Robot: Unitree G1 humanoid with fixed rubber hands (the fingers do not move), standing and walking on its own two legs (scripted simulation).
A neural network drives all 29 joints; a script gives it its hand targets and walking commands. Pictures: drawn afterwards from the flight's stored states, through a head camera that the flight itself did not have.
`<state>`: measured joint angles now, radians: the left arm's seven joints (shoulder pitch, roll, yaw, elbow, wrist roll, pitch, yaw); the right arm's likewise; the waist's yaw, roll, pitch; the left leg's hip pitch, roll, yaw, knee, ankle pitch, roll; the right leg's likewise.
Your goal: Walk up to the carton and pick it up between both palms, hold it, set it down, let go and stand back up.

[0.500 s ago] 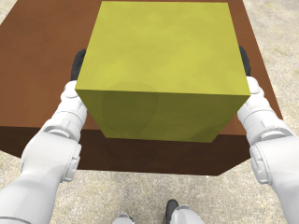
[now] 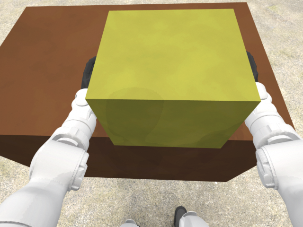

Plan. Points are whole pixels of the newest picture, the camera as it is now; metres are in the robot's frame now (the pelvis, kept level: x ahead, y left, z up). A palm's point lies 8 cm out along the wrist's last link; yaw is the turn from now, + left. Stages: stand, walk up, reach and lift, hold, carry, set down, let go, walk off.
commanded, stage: reach and lift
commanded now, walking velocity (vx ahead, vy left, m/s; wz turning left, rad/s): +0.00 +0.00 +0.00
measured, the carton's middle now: (168, 83) +0.48 -0.02 +0.06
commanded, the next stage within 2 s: none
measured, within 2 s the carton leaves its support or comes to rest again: leaves its support in 1.24 s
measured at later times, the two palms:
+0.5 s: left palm (90, 87) +0.46 +0.19 +0.07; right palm (247, 81) +0.47 -0.22 +0.08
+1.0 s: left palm (85, 95) +0.43 +0.19 +0.08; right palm (245, 84) +0.45 -0.21 +0.08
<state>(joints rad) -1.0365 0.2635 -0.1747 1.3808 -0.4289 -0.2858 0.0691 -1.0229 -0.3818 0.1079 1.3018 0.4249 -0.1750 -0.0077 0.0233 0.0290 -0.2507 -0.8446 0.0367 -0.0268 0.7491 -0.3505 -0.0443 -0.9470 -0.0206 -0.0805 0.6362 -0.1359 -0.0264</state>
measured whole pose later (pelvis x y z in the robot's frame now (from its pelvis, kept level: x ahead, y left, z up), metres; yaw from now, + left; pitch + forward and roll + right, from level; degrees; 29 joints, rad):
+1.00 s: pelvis +0.01 +0.01 +0.03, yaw +2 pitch +21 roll -1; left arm -0.90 0.20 -0.03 1.49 -0.26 -0.52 0.03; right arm -0.95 -0.32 -0.12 1.38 0.01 -0.33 0.02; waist 0.00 0.08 -0.22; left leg -0.63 0.02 -0.05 0.52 -0.26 -0.03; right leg -0.70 -0.04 -0.11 0.40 -0.06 -0.01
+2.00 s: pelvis +0.01 +0.01 +0.04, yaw +1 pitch +13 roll +0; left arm -0.79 0.22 -0.03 1.07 -0.30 -0.21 0.05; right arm -0.79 -0.33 -0.04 1.02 0.20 -0.12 -0.04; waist 0.00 0.05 -0.22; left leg -0.43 0.01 -0.02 0.43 -0.23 -0.02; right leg -0.53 -0.03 -0.08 0.33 -0.04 0.00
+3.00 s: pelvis +0.01 +0.02 +0.05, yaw +2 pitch -1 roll +0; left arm -0.53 0.11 0.27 0.20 0.00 0.55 -0.05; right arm -0.59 -0.23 -0.17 0.51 0.16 0.34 -0.01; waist -0.05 -0.02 -0.05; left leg -0.11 0.01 -0.04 0.33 -0.21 -0.01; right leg -0.19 -0.04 -0.09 0.23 -0.02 0.01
